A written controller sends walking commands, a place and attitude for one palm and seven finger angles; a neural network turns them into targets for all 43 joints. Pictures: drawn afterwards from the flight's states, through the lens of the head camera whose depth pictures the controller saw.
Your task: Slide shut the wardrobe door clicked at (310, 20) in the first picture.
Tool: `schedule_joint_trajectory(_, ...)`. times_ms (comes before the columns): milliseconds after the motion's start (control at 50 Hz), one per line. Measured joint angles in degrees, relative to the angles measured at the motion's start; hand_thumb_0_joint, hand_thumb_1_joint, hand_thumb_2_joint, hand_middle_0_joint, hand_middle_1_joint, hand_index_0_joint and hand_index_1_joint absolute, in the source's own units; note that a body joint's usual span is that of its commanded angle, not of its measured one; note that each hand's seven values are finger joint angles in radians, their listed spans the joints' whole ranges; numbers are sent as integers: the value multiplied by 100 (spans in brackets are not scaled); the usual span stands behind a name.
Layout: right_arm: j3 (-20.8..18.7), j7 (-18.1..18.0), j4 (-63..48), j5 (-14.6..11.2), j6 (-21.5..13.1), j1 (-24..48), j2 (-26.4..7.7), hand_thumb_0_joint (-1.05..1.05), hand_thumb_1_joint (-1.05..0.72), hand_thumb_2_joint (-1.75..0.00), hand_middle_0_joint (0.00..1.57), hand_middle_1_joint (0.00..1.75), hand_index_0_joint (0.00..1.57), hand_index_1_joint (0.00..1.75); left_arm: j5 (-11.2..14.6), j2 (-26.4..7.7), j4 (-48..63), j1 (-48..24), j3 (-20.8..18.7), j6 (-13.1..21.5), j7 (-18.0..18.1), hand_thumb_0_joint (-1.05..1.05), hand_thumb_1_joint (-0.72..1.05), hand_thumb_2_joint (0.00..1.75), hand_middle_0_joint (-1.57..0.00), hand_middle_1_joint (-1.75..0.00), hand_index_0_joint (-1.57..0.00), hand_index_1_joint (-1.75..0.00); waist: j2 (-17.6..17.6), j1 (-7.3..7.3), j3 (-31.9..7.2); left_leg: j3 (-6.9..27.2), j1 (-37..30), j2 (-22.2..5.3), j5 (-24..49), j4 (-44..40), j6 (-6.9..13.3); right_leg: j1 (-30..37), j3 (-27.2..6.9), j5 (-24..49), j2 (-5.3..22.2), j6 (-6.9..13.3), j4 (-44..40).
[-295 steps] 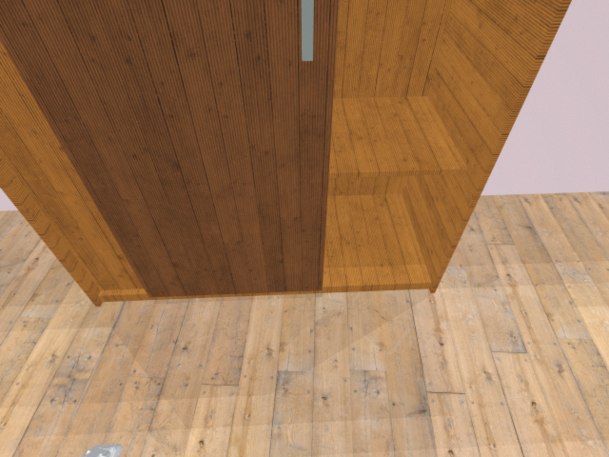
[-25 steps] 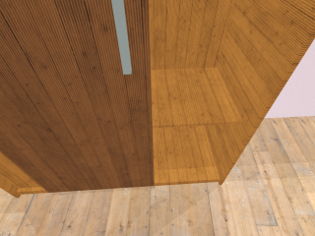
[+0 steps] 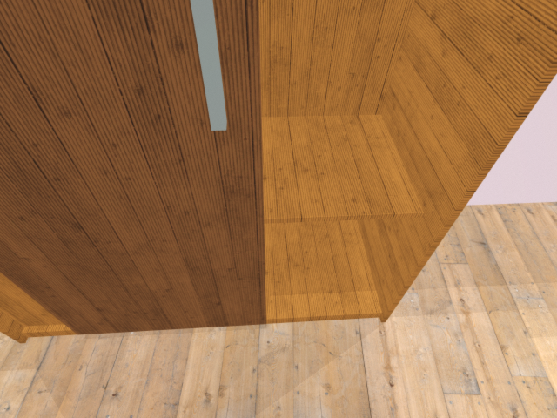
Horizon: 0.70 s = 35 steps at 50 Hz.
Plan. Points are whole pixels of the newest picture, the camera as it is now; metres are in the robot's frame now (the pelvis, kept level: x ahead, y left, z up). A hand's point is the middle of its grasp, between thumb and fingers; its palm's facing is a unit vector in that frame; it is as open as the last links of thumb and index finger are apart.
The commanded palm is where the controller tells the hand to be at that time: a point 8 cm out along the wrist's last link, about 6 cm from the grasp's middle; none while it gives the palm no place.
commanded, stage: raise the hand with hooked fingers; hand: left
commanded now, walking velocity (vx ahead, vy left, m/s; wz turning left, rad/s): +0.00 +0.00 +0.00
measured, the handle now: (212, 59) +0.49 +0.12 +0.27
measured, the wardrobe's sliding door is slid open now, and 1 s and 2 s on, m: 0.43 0.43 0.43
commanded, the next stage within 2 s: none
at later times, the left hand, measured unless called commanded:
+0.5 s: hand (109, 417) +0.12 +0.20 +0.04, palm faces +0.23 -0.97 -0.05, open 9.3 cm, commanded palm +0.11 +0.25 +0.05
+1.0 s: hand (48, 322) +0.18 +0.25 +0.14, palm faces +0.15 -0.98 -0.09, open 12.3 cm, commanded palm +0.15 +0.29 +0.16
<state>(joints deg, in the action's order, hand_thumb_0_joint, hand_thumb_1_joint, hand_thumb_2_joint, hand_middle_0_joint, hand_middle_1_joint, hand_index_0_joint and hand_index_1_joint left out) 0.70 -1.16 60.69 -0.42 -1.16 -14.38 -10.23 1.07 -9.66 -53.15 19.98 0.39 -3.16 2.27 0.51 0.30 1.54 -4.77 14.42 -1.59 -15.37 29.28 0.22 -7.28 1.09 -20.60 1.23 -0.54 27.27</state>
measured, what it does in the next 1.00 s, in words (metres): stands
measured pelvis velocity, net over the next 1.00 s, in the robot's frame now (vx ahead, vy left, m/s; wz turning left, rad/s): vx -0.04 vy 0.00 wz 0.05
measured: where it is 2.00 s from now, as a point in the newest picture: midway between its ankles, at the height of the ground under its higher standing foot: outside the picture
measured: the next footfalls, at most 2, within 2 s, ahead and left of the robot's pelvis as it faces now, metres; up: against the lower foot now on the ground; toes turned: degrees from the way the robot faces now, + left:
none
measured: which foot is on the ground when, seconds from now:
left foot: down 0.00-1.00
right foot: down 0.00-1.00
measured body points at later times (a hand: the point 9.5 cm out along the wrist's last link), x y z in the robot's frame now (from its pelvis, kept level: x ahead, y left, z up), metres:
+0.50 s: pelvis -0.05 -0.04 -0.04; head -0.05 -0.03 +0.41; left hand +0.10 +0.25 +0.04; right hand +0.18 -0.26 -0.09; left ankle +0.00 +0.11 -0.74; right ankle -0.07 -0.12 -0.74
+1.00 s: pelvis -0.04 +0.00 -0.01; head -0.06 -0.02 +0.44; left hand +0.17 +0.30 +0.15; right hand +0.14 -0.24 -0.08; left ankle +0.00 +0.11 -0.74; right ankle -0.07 -0.12 -0.74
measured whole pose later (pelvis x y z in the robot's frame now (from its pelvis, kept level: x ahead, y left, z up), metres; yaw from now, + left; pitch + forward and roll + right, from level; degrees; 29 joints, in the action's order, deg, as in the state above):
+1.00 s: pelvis -0.04 +0.00 -0.01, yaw +3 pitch -1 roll -1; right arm 1.8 -5.8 39.1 -3.8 -19.6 -15.1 -15.9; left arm 19.9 -19.7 6.6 10.2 -20.6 0.7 -16.9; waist -2.7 2.7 -2.4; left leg -1.6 19.7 -1.7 -13.6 33.8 0.2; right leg -11.7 4.6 -20.3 1.0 0.1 32.6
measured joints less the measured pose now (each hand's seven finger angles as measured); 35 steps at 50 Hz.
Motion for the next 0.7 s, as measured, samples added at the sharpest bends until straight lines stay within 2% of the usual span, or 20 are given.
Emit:
schedule_joint_trajectory(20, 12, -98, -280, -71, -232, -136, 0, 1, -91, -90, 20, 30, 20, 30, 160, -10, 1300, 344, -100, -294, 85, 1, 91, 89, -20, -30, -21, -31, 34, 35, 40, -2, 17, 24, -3, 10, 0, -62, 0, -31, 24, 13, 105)
schedule_joint_trajectory(40, 3, -188, -526, -115, -527, -258, 8, 1, -91, -90, 20, 30, 20, 30, 258, -54, 2391, 615, -127, -215, 235, 2, 91, 89, -20, -30, -21, -31, 79, 78, 21, -23, 42, 60, 15, -10, 2, -185, -1, -82, 66, 40, 281)
schedule_joint_trajectory(80, -67, -279, -947, -202, -1007, -370, -7, 1, -91, -90, 20, 30, 20, 30, 473, -88, 3951, 801, -191, 82, 429, 2, 90, 88, -20, -31, -21, -32, 81, 17, -91, 20, 169, 149, 62, 22, 1, -390, 82, -195, 165, 67, 577)
schedule_joint_trajectory(120, -157, -291, -1306, -163, -1233, -300, -77, 1, -91, -90, 20, 30, 20, 30, 593, -61, 4797, 569, -382, 525, 341, 2, 88, 87, -20, -32, -21, -33, -32, -94, -276, 126, 480, 163, 27, 270, -8, -582, 189, -316, 185, 37, 693)
schedule_joint_trajectory(160, -238, -238, -1576, -81, -1269, -80, -131, 1, -90, -90, 20, 30, 20, 30, 728, -35, 5082, 237, -681, 1208, 6, 2, 85, 86, -21, -34, -21, -35, -121, -153, -524, 157, 872, 94, -51, 576, -37, -966, 206, -368, 131, 63, 977)
schedule_joint_trajectory(220, -345, -79, -1961, -49, -1206, 317, -161, 1, -90, -90, 20, 30, 20, 30, 1102, -68, 5028, -72, -1064, 2360, -923, 1, 79, 84, -21, -37, -21, -38, -70, -151, -807, 136, 1551, -31, -231, 1181, -106, -1698, 156, -557, 43, 141, 1654)
schedule_joint_trajectory(240, -378, -34, -2121, -60, -1174, 423, -190, 1, -90, -90, 20, 30, 20, 30, 1223, -89, 4996, -89, -1134, 2582, -1252, 1, 77, 83, -21, -39, -21, -39, -49, -133, -826, 143, 1721, -63, -298, 1379, -126, -1871, 154, -635, 20, 168, 1860)
schedule_joint_trajectory(260, -403, -12, -2293, -81, -1135, 503, -232, 1, -90, -90, 20, 30, 20, 30, 1324, -113, 4997, -43, -1174, 2658, -1528, 0, 75, 82, -21, -40, -21, -41, -36, -106, -825, 157, 1848, -90, -354, 1545, -152, -1998, 160, -702, 1, 189, 2035)
schedule_joint_trajectory(320, -434, -88, -2762, -141, -1026, 585, -387, 1, -90, -90, 20, 30, 20, 30, 1514, -184, 5087, 312, -1215, 2335, -1949, 0, 68, 80, -22, -44, -22, -45, -22, 13, -826, 233, 2042, -116, -436, 1838, -181, -2162, 223, -818, -21, 237, 2329)
schedule_joint_trajectory(380, -432, -218, -3019, -146, -1018, 536, -506, 1, -90, -90, 20, 30, 20, 30, 1562, -210, 5156, 666, -1322, 2090, -1825, 1, 61, 77, -23, -49, -23, -49, -46, 139, -809, 379, 2110, -134, -456, 1973, -191, -2136, 362, -845, -55, 264, 2380)
schedule_joint_trajectory(440, -366, -326, -3023, -118, -1153, 427, -561, 1, -90, -90, 20, 30, 20, 30, 1545, -230, 5318, 722, -1415, 2263, -1587, 1, 54, 74, -23, -53, -23, -54, -96, 249, -712, 571, 2126, -159, -451, 2068, -199, -2020, 544, -820, -109, 303, 2330)
schedule_joint_trajectory(500, -199, -393, -2826, -136, -1298, 332, -541, 1, -90, -90, 20, 30, 20, 30, 1581, -315, 5467, 415, -1381, 2508, -1633, 1, 47, 71, -23, -57, -23, -58, -168, 301, -590, 724, 2060, -175, -419, 2081, -207, -1848, 688, -760, -157, 335, 2217)
schedule_joint_trajectory(560, 7, -427, -2604, -188, -1362, 241, -440, 1, -90, -90, 20, 30, 20, 30, 1634, -503, 5455, -87, -1304, 2354, -1909, 1, 40, 68, -23, -62, -24, -63, -249, 277, -493, 766, 1883, -192, -333, 1934, -206, -1640, 727, -643, -191, 343, 2009)
schedule_joint_trajectory(620, 171, -448, -2452, -222, -1358, 119, -294, 1, -90, -90, 20, 30, 20, 30, 1716, -758, 5311, -483, -1373, 1833, -2124, 1, 33, 65, -24, -66, -24, -67, -306, 188, -478, 676, 1627, -211, -212, 1636, -196, -1440, 643, -491, -208, 321, 1733)
schedule_joint_trajectory(700, 259, -414, -2381, -245, -1386, -104, -196, 1, -90, -90, 20, 30, 20, 30, 1914, -956, 5208, -625, -1752, 1187, -2084, 1, 23, 61, -25, -72, -25, -73, -360, 34, -522, 500, 1306, -220, -63, 1219, -185, -1216, 479, -307, -206, 270, 1370)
